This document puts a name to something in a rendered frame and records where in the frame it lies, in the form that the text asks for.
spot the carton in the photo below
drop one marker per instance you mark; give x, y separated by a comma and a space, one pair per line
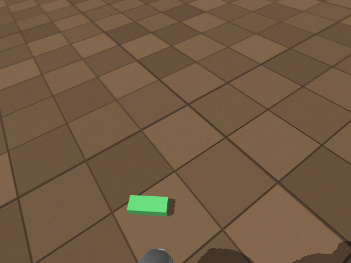
148, 205

